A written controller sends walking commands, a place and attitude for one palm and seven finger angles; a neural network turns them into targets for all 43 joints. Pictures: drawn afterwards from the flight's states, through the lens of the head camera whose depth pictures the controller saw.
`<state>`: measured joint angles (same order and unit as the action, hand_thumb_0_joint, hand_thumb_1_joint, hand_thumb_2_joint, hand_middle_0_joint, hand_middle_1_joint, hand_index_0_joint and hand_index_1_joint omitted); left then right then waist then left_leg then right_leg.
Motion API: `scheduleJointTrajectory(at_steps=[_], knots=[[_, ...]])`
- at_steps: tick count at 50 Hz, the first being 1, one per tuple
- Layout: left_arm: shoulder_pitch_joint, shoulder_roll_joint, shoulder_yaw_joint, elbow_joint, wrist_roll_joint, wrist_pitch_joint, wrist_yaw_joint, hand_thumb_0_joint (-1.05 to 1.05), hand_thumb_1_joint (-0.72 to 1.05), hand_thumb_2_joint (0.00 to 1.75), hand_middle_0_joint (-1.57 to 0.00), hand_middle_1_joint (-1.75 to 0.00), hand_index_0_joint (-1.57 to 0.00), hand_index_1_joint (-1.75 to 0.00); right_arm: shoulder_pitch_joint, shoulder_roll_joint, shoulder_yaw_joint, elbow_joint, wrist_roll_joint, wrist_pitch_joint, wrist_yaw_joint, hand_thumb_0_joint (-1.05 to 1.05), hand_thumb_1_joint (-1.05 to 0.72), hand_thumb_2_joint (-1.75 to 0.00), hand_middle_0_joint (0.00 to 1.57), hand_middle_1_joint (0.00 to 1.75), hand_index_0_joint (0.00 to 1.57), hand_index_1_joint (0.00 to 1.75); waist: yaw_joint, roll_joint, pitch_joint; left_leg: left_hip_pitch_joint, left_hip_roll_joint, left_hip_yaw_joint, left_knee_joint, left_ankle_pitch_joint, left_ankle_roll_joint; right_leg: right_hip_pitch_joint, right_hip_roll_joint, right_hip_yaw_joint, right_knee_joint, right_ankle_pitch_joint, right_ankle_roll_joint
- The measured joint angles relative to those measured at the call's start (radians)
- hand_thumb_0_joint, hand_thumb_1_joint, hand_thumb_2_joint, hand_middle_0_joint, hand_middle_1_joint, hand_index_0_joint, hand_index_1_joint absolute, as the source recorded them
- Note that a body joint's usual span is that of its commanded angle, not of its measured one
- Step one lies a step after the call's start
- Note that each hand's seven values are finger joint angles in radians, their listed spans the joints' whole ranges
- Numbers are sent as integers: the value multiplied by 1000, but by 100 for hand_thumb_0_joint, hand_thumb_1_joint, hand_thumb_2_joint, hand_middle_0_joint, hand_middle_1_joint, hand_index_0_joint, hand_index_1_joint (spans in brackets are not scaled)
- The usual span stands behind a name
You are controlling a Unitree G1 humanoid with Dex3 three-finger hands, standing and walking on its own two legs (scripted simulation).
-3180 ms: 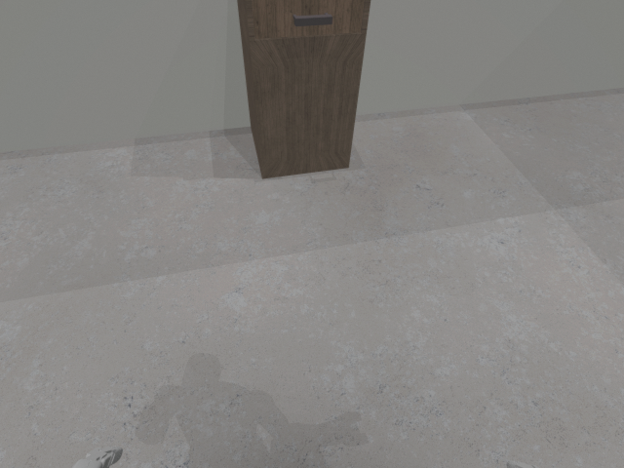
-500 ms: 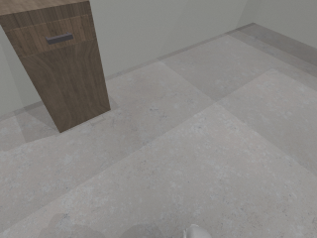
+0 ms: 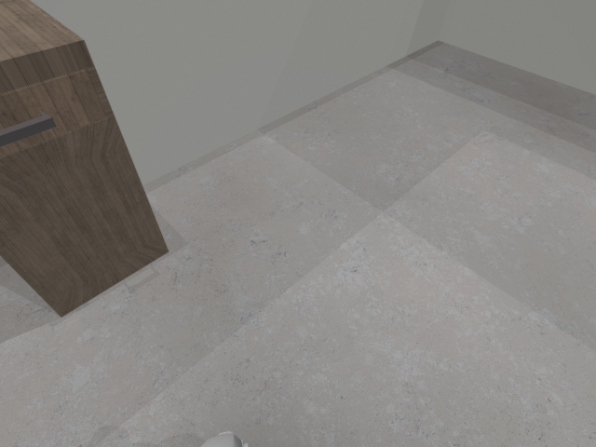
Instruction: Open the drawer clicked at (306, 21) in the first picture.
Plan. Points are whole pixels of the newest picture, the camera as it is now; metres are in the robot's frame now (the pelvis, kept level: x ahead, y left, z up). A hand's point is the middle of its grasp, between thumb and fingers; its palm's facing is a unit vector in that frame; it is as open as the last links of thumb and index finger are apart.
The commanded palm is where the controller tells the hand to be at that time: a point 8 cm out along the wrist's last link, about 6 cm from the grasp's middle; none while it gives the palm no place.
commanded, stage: walk to a spot facing it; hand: left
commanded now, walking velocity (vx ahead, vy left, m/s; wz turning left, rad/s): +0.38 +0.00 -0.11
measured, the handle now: (21, 126) +0.81 +0.71 -0.04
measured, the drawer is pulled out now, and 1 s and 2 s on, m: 0.00 0.00 0.00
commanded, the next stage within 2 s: turn to face it in 0.62 s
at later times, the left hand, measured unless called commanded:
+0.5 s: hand (177, 374) +0.27 +0.22 -0.17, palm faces -0.12 -0.98 -0.17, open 7.3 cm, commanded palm none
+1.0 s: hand (247, 263) +0.50 +0.13 -0.16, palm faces -0.14 -0.97 -0.20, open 7.2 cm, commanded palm none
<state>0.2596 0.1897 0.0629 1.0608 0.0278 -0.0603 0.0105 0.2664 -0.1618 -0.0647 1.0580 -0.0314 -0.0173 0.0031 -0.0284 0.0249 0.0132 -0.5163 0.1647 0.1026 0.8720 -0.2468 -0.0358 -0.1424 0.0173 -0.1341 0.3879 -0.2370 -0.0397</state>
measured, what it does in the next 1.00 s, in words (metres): walks ahead: left foot, then right foot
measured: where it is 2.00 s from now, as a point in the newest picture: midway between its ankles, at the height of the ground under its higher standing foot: (318, 406)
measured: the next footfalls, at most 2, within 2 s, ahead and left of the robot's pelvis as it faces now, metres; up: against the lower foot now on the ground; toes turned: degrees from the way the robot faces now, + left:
left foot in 0.14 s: +0.19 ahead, +0.14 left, +0.00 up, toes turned +10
right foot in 0.68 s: +0.41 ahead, -0.13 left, +0.00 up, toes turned -22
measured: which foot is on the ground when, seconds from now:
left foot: up 0.00-0.12, down 0.14-0.66, up 0.68-1.00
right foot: down 0.00-0.14, up 0.16-0.66, down 0.68-1.00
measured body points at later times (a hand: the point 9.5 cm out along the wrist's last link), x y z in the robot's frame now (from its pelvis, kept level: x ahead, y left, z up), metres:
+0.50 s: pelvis +0.20 +0.05 +0.00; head +0.22 +0.05 +0.45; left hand +0.28 +0.27 -0.16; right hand +0.11 -0.15 -0.15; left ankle +0.15 +0.14 -0.74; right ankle +0.29 -0.11 -0.68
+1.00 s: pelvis +0.37 -0.03 +0.00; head +0.38 -0.04 +0.45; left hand +0.51 +0.18 -0.14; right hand +0.38 -0.27 -0.16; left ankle +0.45 +0.09 -0.70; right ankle +0.37 -0.11 -0.74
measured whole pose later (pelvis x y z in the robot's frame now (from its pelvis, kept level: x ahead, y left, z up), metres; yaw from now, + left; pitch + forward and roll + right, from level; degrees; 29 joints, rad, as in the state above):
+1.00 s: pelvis +0.37 -0.03 +0.00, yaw -9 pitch -1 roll -1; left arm 0.14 0.16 0.04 1.02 0.02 -0.04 0.02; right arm 0.22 -0.17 -0.05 1.03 -0.02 0.01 -0.01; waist -0.04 0.02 0.03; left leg -0.50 0.12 0.09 0.89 -0.30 -0.05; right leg -0.19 -0.01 -0.24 0.44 -0.24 -0.06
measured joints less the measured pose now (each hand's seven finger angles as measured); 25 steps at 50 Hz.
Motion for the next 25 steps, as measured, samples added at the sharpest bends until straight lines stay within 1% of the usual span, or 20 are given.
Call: scheduleJointTrajectory(at_steps=[3,6,7,8,9,10,11,12,14,17,20,22,25], knots=[[46,3,-3,23,4,5,-6,-1,93,90,-20,-30,-20,-30,-38,-28,-4,-20,5,-9,13,2,-95,-90,20,30,20,30,26,-10,-2,37,-14,10,-131,6,7,42,-7,9,5,-41,22],[96,3,-4,46,3,15,-10,-1,92,90,-20,-30,-20,-30,-63,-47,-1,-42,6,-28,17,1,-94,-90,20,30,20,30,43,-25,1,122,-37,37,-265,17,15,71,-22,20,57,-111,50],[112,3,-2,53,1,20,-12,0,92,90,-20,-30,-20,-30,-69,-50,1,-50,4,-40,15,1,-94,-90,20,30,20,30,44,-33,3,144,-47,45,-289,31,31,58,-33,29,115,-149,49],[117,4,0,62,-2,30,-14,0,91,90,-20,-30,-20,-30,-78,-48,2,-56,0,-51,12,1,-94,-90,20,30,20,30,45,-49,9,145,-56,60,-260,25,52,21,-48,45,230,-197,40],[119,3,-1,70,-1,40,-16,0,91,90,-20,-30,-20,-30,-83,-44,6,-62,-3,-59,7,1,-93,-90,20,30,20,30,45,-57,15,154,-60,74,-240,6,68,-32,-50,68,373,-227,30],[117,2,0,77,0,48,-17,0,91,90,-19,-30,-20,-30,-80,-39,10,-66,-3,-65,1,1,-93,-90,20,30,20,30,44,-61,17,171,-63,86,-240,-10,78,-89,-48,83,512,-228,21],[113,1,1,81,1,53,-20,0,91,90,-19,-30,-20,-30,-73,-32,14,-68,-2,-67,-4,0,-93,-90,20,30,20,30,41,-63,18,195,-67,97,-257,-19,83,-144,-51,88,626,-202,15],[105,2,2,82,3,55,-24,1,91,90,-19,-30,-20,-30,-63,-23,18,-64,-1,-70,-8,0,-92,-90,20,30,20,30,41,-66,18,223,-72,108,-286,-18,84,-193,-58,88,704,-165,14],[86,1,5,72,7,57,-29,1,91,90,-19,-30,-20,-30,-35,-1,26,-48,1,-72,-15,0,-92,-90,20,30,20,30,43,-70,17,280,-82,128,-353,-8,82,-277,-77,84,776,-95,20],[55,-6,8,43,9,61,-30,1,91,90,-19,-30,-20,-30,15,23,28,-12,8,-71,-26,0,-93,-90,20,30,20,30,46,-68,13,356,-95,154,-443,0,80,-372,-104,85,774,-15,36],[20,-15,12,17,10,68,-32,1,91,90,-19,-30,-20,-30,69,39,30,21,12,-68,-25,0,-93,-90,20,30,20,30,42,-65,14,420,-106,179,-504,-5,74,-438,-128,86,723,48,51],[-5,-14,17,7,13,76,-27,1,92,90,-19,-30,-20,-30,102,51,31,40,12,-66,-24,0,-93,-90,20,30,20,30,34,-62,19,458,-109,195,-528,-18,66,-460,-139,77,662,78,57],[-43,-6,20,-5,12,83,-32,1,93,90,-19,-30,-20,-30,146,63,31,63,9,-62,-23,0,-92,-90,20,30,20,30,14,-54,35,512,-107,221,-546,-49,48,-461,-145,51,531,96,56]])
